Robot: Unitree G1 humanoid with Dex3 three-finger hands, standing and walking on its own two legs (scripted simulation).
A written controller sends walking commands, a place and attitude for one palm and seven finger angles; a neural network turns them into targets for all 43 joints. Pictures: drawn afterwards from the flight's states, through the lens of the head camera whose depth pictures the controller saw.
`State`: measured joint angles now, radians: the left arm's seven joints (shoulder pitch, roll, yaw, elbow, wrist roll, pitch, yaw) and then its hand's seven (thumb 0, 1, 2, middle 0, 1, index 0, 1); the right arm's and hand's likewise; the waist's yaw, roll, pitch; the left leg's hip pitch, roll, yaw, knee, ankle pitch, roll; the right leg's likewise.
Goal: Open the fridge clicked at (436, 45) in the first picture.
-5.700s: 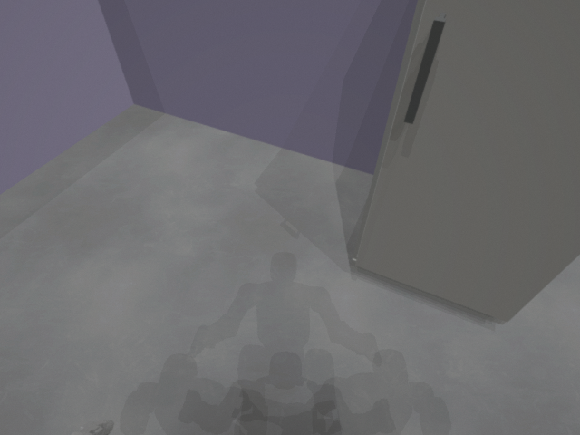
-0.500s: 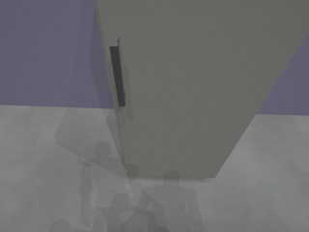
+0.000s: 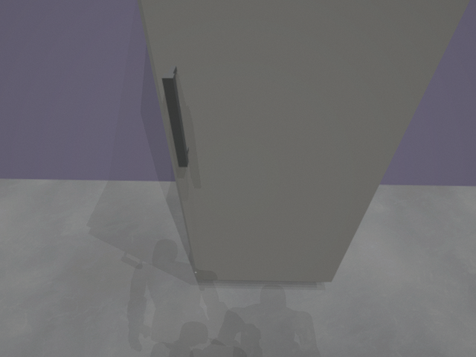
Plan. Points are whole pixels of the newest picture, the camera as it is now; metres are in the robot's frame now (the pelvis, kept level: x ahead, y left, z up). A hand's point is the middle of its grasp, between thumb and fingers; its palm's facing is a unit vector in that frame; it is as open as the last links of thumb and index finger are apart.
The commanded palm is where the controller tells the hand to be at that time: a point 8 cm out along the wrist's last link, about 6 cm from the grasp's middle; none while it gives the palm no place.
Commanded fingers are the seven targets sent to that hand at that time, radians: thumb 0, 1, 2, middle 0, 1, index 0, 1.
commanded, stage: come to a stop and stand still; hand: left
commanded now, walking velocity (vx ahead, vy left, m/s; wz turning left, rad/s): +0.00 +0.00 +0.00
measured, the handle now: (178, 120) +0.55 +0.17 +0.13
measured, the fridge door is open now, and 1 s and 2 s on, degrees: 0 0 0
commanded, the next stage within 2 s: look again from close up in 0.36 s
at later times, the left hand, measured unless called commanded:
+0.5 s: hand out of the picture -0.04 +0.16 -0.18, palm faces +0.07 -0.98 -0.17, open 7.4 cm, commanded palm none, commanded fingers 0.00 0.90 0.90 -0.20 -0.30 -0.20 -0.30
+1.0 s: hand out of the picture -0.05 +0.16 -0.18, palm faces +0.09 -0.98 -0.16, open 7.4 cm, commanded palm none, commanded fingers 0.00 0.90 0.90 -0.20 -0.30 -0.20 -0.30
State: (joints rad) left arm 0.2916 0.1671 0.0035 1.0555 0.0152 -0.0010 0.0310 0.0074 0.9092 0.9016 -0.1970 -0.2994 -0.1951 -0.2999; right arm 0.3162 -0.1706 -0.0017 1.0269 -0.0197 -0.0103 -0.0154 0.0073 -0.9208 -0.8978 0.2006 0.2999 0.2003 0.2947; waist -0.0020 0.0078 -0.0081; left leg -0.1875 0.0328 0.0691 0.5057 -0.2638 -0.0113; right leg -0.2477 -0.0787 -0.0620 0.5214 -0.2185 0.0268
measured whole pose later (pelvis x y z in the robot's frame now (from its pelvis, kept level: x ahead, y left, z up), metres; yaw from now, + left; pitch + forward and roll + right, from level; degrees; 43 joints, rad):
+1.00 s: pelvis -0.02 +0.00 +0.00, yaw +1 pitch -2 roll +0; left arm 0.37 0.12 0.03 1.08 0.02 0.00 0.03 0.01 0.91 0.90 -0.20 -0.30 -0.19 -0.30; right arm 0.35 -0.11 -0.01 1.07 -0.02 0.00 -0.02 0.00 -0.91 -0.90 0.20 0.30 0.20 0.29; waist 0.01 -0.01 0.01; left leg -0.25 0.04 0.06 0.50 -0.22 -0.01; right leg -0.29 -0.07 -0.07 0.49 -0.16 0.02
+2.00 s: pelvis +0.01 -0.01 +0.00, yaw +0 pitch -1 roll +0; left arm 0.32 0.12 0.02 1.09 0.02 -0.01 0.03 0.01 0.91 0.90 -0.20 -0.30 -0.19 -0.30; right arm 0.32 -0.11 0.00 1.10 -0.02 -0.02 -0.02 0.01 -0.92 -0.90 0.20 0.30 0.20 0.29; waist 0.01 -0.01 0.04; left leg -0.19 0.05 0.06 0.46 -0.25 -0.02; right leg -0.24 -0.06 -0.07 0.47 -0.20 0.02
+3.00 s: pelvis +0.11 +0.01 +0.00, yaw +1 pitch +0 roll +0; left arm 0.28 0.15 0.06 1.00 0.03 -0.01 0.06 0.00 0.91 0.90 -0.20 -0.30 -0.20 -0.30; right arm 0.24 -0.14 -0.05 1.05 -0.01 0.00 -0.04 0.01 -0.92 -0.90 0.20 0.30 0.20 0.29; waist 0.02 -0.04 0.10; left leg -0.26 0.02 0.13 0.57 -0.21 0.00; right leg -0.19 -0.11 -0.12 0.64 -0.32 -0.01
